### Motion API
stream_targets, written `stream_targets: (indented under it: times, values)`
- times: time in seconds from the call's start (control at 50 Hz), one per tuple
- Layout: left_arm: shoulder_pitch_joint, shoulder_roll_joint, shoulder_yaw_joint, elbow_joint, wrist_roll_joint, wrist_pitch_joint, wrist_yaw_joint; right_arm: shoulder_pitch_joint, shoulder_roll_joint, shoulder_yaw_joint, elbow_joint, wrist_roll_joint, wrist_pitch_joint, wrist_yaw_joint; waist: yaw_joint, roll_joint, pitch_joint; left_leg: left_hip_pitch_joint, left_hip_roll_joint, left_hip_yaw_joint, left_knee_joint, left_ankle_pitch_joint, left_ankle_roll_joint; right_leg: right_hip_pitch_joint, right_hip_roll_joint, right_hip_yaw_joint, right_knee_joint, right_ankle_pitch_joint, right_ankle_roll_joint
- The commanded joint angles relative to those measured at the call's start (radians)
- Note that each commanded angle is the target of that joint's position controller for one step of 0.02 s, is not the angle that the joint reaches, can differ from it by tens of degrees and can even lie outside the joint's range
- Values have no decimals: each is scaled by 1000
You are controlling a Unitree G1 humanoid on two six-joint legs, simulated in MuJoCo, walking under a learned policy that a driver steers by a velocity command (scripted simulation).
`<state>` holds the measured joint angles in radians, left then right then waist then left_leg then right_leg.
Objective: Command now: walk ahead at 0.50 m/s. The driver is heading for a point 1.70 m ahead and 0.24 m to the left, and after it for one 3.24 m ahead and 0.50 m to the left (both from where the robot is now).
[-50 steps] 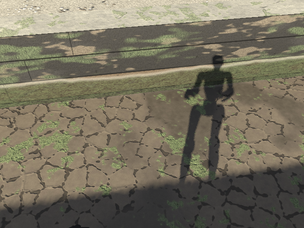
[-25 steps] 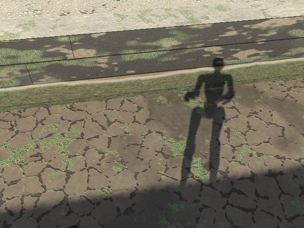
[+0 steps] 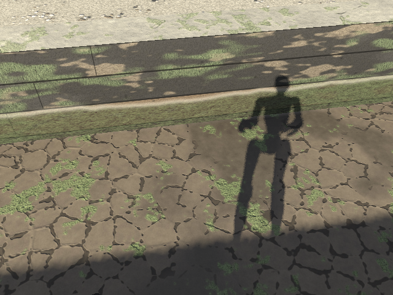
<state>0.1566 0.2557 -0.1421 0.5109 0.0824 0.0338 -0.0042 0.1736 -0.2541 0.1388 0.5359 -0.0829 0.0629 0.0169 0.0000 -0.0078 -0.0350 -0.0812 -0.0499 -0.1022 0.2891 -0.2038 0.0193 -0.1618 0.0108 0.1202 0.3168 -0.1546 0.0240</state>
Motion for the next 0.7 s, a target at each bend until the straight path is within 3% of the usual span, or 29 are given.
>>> stream_targets:
  times: [0.02, 0.7]
  values:
    - [-78, 87, 30, -95, 0, -17, 3, -69, -91, -30, -90, 0, -16, -3, 0, 5, -48, -13, 103, -90, -39, 153, 29, 30, -78, 64, -20, 179, -40]
    - [-73, 86, 31, -92, 0, -18, 3, -66, -89, -31, -87, 0, -15, -3, 0, 3, -45, -17, 100, -93, -42, 141, 31, 30, -78, 63, -25, 173, -40]
